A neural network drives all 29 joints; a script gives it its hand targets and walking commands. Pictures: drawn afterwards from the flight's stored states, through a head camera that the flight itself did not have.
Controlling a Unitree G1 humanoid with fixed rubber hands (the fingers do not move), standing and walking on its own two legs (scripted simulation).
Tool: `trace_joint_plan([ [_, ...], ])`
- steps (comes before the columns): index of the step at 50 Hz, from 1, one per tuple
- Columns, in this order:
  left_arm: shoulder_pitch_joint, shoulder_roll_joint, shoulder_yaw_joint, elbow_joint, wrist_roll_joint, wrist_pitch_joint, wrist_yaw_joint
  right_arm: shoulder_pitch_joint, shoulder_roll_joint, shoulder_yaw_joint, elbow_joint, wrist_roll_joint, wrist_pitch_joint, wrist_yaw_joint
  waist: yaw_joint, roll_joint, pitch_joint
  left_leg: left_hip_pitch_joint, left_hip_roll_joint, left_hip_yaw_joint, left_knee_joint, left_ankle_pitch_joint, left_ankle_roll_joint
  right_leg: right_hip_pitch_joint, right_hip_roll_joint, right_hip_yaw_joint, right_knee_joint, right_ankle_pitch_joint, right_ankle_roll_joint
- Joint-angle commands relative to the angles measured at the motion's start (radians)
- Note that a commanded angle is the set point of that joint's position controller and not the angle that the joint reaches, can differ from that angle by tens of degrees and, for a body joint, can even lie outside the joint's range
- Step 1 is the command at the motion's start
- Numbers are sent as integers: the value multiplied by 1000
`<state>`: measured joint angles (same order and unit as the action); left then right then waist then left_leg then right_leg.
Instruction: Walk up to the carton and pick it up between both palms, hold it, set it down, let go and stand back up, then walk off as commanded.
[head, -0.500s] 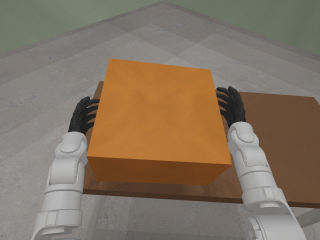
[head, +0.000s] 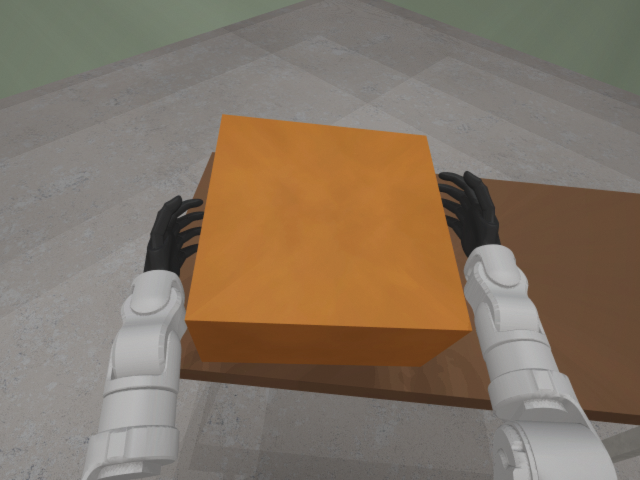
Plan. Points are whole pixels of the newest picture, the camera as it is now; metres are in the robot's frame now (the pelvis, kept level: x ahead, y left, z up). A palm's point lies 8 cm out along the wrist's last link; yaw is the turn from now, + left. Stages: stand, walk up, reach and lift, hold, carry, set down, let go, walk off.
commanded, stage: set down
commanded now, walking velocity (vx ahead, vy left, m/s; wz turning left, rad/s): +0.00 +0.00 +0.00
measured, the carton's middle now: (321, 240) +0.41 +0.00 +0.07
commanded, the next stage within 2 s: none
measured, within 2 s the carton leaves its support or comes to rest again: neither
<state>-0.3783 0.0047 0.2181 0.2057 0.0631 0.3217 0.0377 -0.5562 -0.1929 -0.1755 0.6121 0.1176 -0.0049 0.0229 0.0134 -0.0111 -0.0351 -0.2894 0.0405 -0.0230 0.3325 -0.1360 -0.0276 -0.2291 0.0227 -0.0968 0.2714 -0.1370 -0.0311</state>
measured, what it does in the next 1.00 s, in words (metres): stands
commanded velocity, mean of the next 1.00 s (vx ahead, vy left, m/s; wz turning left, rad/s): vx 0.00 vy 0.00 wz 0.00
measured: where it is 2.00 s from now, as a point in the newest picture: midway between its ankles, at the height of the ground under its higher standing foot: outside the picture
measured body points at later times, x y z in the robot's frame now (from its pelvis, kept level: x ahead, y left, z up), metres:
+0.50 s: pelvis +0.02 -0.01 +0.00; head +0.08 -0.01 +0.45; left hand +0.37 +0.18 +0.06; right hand +0.43 -0.20 +0.07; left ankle +0.02 +0.14 -0.75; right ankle +0.00 -0.10 -0.75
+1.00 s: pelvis +0.02 -0.01 +0.00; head +0.09 -0.02 +0.44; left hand +0.37 +0.18 +0.03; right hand +0.45 -0.20 +0.05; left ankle +0.02 +0.14 -0.75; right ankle +0.00 -0.10 -0.75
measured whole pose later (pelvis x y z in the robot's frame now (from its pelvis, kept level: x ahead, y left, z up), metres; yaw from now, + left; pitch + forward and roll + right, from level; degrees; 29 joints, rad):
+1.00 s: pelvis +0.02 -0.01 +0.00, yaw +0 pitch +10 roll +0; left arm -0.34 -0.07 0.22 0.41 0.08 0.07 0.12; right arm -0.65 -0.26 -0.18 0.98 0.06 -0.28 0.14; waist 0.08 0.00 -0.05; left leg -0.32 0.04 -0.02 0.29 -0.14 -0.05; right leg -0.30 0.02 -0.10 0.31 -0.18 -0.05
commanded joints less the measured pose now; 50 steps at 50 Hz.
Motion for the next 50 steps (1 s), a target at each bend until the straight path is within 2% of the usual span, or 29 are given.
trace_joint_plan([
  [1,-492,-395,-375,-114,22,-90,-57,-571,337,310,-118,-56,-109,208,46,39,-579,363,-22,9,-17,373,-10,129,18,3,9,226,0],
  [11,-419,-421,-409,-138,36,-143,-22,-526,288,305,-63,-60,-183,207,61,41,-650,417,-1,2,34,558,-14,81,29,-7,13,307,-12],
  [18,-380,-431,-403,-120,50,-167,-8,-521,265,309,-29,-49,-215,211,81,28,-665,386,0,6,47,594,-8,88,24,3,18,368,-13],
  [24,-371,-444,-381,-73,60,-189,-3,-536,253,299,18,-58,-236,218,96,0,-656,344,1,11,41,573,1,82,20,10,21,401,-10],
  [27,-384,-448,-381,-62,60,-206,-1,-547,242,286,40,-64,-252,223,91,-10,-664,328,2,12,43,565,4,72,19,9,25,405,-10],
  [33,-402,-462,-372,-18,68,-241,12,-553,229,248,115,-83,-278,236,98,-6,-673,323,12,14,49,565,3,17,24,2,23,360,-18],
  [34,-403,-463,-374,-16,68,-249,14,-569,237,251,99,-85,-288,234,104,-7,-684,314,10,17,53,574,4,28,20,5,27,392,-17],
  [45,-478,-475,-331,94,80,-316,24,-613,220,183,271,-122,-328,251,109,-18,-663,239,13,29,49,512,6,-34,14,7,25,321,-16],
  [50,-517,-482,-321,118,74,-358,30,-658,232,171,300,-133,-360,249,116,-23,-701,213,15,33,64,534,4,-30,12,10,38,368,-11],
])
